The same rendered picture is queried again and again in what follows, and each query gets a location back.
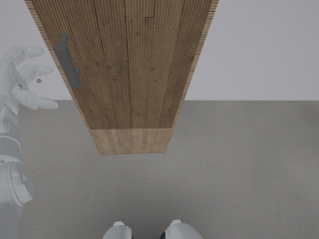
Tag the right robot thigh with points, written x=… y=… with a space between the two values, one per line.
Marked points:
x=181 y=231

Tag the robot left forearm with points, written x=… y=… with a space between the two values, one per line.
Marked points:
x=10 y=136

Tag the left robot hand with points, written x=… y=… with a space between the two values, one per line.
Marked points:
x=10 y=78

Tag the cupboard door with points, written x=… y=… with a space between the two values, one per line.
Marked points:
x=134 y=55

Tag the left robot thigh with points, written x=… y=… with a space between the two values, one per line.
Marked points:
x=119 y=232

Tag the robot thigh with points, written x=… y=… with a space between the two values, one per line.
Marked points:
x=119 y=232
x=181 y=231

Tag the handle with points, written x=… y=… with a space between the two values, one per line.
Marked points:
x=62 y=52

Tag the robot left upper arm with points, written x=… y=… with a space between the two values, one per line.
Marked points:
x=16 y=189

